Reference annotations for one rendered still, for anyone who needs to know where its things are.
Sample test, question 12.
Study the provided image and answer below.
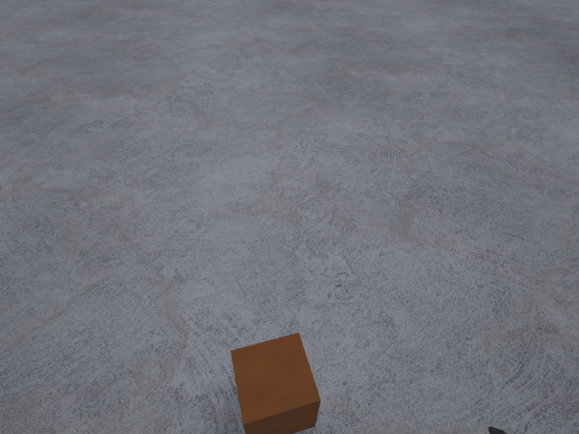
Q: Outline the carton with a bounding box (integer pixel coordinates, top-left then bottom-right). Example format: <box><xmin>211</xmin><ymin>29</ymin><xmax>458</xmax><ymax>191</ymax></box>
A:
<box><xmin>231</xmin><ymin>333</ymin><xmax>321</xmax><ymax>434</ymax></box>

